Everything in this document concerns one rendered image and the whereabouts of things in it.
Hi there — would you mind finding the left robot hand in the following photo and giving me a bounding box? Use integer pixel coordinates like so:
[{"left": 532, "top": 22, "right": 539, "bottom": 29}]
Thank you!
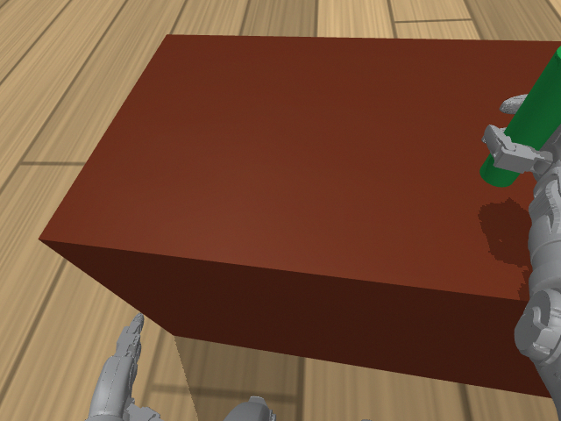
[{"left": 88, "top": 313, "right": 164, "bottom": 421}]

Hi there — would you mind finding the right robot hand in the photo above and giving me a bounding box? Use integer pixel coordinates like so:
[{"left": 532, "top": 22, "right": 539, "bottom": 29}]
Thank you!
[{"left": 481, "top": 94, "right": 561, "bottom": 182}]

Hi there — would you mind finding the can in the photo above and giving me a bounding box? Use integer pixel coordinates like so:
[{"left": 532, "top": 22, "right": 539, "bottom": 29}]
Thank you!
[{"left": 479, "top": 46, "right": 561, "bottom": 187}]

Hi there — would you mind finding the right robot arm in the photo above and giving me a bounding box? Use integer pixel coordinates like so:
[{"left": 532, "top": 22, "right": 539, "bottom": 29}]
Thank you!
[{"left": 515, "top": 166, "right": 561, "bottom": 421}]

